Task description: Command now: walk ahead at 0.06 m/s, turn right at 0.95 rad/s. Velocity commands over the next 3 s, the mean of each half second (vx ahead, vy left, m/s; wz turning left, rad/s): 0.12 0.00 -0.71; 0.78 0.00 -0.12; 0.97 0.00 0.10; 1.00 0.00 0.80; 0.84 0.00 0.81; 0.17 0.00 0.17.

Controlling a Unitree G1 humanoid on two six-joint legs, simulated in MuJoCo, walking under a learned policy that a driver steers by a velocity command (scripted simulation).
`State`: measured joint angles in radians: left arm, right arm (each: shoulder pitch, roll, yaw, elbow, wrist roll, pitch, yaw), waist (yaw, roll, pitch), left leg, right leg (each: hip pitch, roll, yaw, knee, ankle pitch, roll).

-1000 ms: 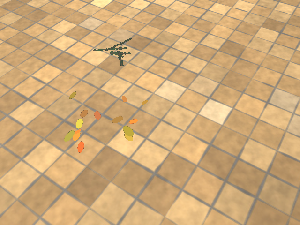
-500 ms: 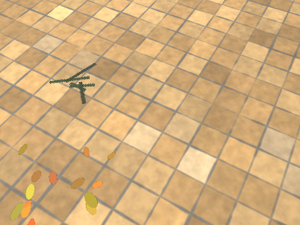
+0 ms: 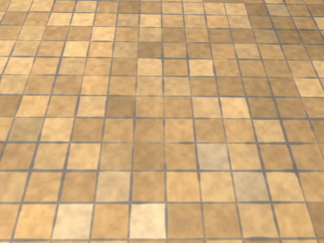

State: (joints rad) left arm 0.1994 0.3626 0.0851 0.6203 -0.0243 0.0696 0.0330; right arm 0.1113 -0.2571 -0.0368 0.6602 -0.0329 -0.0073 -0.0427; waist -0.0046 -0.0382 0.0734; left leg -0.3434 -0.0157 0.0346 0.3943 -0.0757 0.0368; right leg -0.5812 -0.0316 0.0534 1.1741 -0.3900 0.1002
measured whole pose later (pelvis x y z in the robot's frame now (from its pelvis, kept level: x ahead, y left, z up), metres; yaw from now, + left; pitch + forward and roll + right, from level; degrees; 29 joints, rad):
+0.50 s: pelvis +0.05 -0.06 +0.01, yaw -20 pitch +3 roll +2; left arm 0.28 0.27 0.05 0.65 0.00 -0.02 0.01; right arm 0.18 -0.32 -0.09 0.76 0.01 -0.02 0.02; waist 0.01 0.02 -0.03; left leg -0.54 0.03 0.02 0.91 -0.20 -0.03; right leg -0.22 0.00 0.04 0.39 -0.23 -0.05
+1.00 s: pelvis +0.30 -0.05 +0.00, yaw -21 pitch +3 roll +0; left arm 0.23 0.27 0.03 0.65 -0.02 -0.08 -0.02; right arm 0.49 -0.24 -0.02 0.84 0.00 -0.10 0.03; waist -0.06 -0.05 -0.05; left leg -0.11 -0.04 0.05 0.40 -0.34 0.06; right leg -0.75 -0.10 0.03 1.17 -0.14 -0.04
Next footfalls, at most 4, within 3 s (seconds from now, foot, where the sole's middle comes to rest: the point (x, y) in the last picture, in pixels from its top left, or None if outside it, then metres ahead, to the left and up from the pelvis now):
0.24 right None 0.04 -0.16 -0.77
0.78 left None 0.29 0.05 -0.77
1.26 right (232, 183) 0.69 -0.30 -0.77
1.74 left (205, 99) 1.18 -0.23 -0.77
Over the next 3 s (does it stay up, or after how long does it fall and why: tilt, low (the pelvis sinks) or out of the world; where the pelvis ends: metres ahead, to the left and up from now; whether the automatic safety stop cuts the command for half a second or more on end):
stays up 1.75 -0.12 -0.01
